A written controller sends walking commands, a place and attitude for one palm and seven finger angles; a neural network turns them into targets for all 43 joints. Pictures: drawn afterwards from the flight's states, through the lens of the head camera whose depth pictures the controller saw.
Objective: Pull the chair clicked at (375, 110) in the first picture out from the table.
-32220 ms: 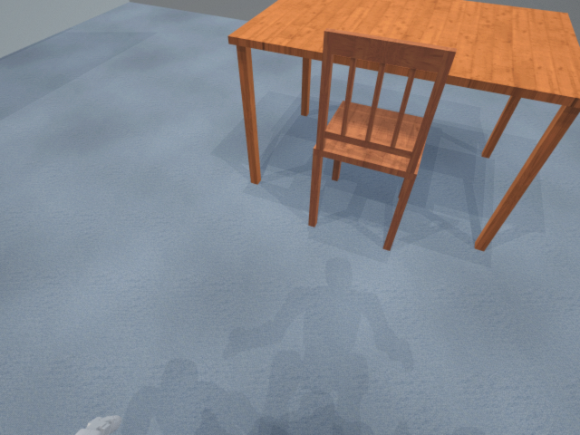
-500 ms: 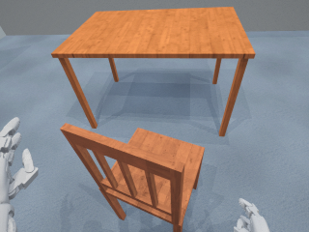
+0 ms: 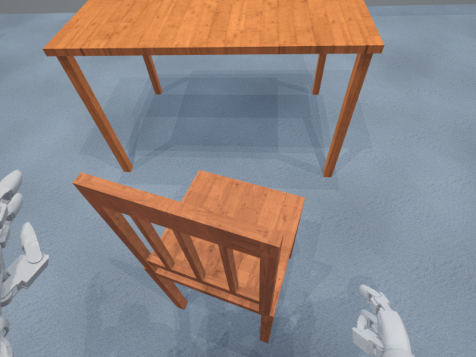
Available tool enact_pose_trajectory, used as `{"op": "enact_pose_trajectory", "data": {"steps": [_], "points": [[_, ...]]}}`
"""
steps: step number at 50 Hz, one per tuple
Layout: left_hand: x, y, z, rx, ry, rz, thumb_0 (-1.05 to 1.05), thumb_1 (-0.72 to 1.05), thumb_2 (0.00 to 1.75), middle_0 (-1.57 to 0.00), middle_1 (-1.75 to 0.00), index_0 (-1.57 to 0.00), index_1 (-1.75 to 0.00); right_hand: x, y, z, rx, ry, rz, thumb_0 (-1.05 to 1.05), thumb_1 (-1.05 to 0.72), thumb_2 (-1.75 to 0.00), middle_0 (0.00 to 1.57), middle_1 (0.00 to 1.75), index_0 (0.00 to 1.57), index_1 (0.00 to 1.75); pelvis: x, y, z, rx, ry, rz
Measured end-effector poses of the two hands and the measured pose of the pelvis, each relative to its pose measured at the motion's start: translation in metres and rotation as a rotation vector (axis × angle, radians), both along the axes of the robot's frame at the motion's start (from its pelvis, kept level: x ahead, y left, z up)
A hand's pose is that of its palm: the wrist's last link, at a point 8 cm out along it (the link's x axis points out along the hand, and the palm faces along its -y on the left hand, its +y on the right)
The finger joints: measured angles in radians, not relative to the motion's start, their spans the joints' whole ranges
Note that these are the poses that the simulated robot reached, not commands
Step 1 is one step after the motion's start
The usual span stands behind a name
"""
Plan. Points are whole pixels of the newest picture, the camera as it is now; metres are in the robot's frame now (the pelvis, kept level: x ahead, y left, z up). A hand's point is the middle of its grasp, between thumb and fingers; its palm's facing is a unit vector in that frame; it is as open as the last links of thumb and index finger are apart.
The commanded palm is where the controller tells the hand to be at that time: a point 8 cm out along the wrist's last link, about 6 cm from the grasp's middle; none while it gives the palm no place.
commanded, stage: step back with the hand held close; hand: left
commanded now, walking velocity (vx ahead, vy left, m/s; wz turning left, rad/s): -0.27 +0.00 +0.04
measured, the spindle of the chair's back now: (191, 255) +0.32 +0.13 -0.11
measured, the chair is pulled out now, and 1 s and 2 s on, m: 0.60 0.60 0.60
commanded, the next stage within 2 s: stop stepping back and stand still in 1.80 s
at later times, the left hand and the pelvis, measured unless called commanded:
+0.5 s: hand (14, 312) +0.15 +0.25 +0.15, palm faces +0.47 -0.76 -0.46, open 7.4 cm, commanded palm +0.08 +0.29 +0.18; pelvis -0.05 -0.01 -0.01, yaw +1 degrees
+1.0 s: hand (1, 317) +0.14 +0.25 +0.16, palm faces +0.46 -0.74 -0.49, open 7.4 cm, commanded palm +0.06 +0.30 +0.18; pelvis -0.07 -0.01 -0.02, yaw +2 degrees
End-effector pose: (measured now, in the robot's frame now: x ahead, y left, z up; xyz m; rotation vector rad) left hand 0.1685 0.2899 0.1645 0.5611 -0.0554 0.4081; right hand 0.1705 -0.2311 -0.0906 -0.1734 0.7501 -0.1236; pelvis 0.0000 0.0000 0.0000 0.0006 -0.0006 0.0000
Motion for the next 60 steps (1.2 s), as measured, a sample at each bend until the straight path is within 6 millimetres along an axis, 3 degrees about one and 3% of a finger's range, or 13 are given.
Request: {"op": "enact_pose_trajectory", "data": {"steps": [11, 20, 25, 34, 44, 49, 54, 60], "points": [[-0.030, 0.010, 0.021, 0.100, -0.061, -0.013, 0.01, 0.88, 0.90, -0.21, -0.30, -0.22, -0.30, -0.026, -0.003, -0.001, -0.012, 0.019, -0.061, 0.01, -0.91, -0.90, 0.20, 0.30, 0.20, 0.30, -0.017, 0.001, -0.005, 0.013, 0.000, 0.006], [-0.060, -0.001, 0.004, 0.001, -0.102, 0.051, 0.01, 0.89, 0.90, -0.21, -0.30, -0.22, -0.30, -0.044, -0.004, 0.000, -0.016, -0.021, -0.008, 0.01, -0.91, -0.90, 0.21, 0.30, 0.21, 0.30, -0.040, -0.008, -0.010, 0.010, -0.011, 0.006], [-0.066, -0.006, 0.005, 0.008, -0.126, 0.018, 0.01, 0.88, 0.90, -0.21, -0.30, -0.22, -0.30, -0.062, -0.011, 0.001, -0.052, 0.003, 0.012, 0.01, -0.91, -0.90, 0.21, 0.30, 0.21, 0.30, -0.053, -0.011, -0.010, 0.001, 0.002, 0.009], [-0.074, 0.005, 0.021, 0.115, -0.143, -0.006, 0.01, 0.88, 0.90, -0.21, -0.30, -0.22, -0.30, -0.090, -0.020, -0.001, -0.073, 0.041, -0.024, 0.01, -0.91, -0.90, 0.21, 0.30, 0.21, 0.30, -0.063, -0.008, -0.010, 0.004, 0.010, 0.017], [-0.078, -0.001, 0.011, 0.081, -0.157, 0.024, 0.01, 0.88, 0.90, -0.21, -0.30, -0.22, -0.30, -0.084, -0.015, -0.014, -0.046, 0.037, -0.007, 0.01, -0.91, -0.90, 0.21, 0.30, 0.21, 0.30, -0.063, -0.011, -0.017, 0.006, 0.015, 0.022], [-0.074, -0.005, 0.014, 0.077, -0.183, -0.016, 0.01, 0.88, 0.90, -0.21, -0.30, -0.22, -0.30, -0.080, -0.013, -0.010, -0.064, 0.052, 0.017, 0.01, -0.91, -0.90, 0.21, 0.30, 0.21, 0.30, -0.066, -0.009, -0.015, -0.002, 0.033, 0.030], [-0.073, 0.006, 0.017, 0.126, -0.169, -0.031, 0.01, 0.88, 0.90, -0.21, -0.30, -0.22, -0.30, -0.076, -0.011, -0.002, -0.083, 0.042, 0.004, 0.01, -0.91, -0.90, 0.21, 0.30, 0.21, 0.30, -0.064, -0.006, -0.014, -0.007, 0.043, 0.034], [-0.076, 0.008, 0.021, 0.143, -0.191, 0.001, 0.01, 0.88, 0.90, -0.21, -0.30, -0.22, -0.30, -0.065, -0.007, -0.004, -0.071, 0.015, 0.014, 0.01, -0.91, -0.90, 0.21, 0.30, 0.21, 0.30, -0.056, -0.013, -0.016, -0.006, 0.049, 0.048]]}}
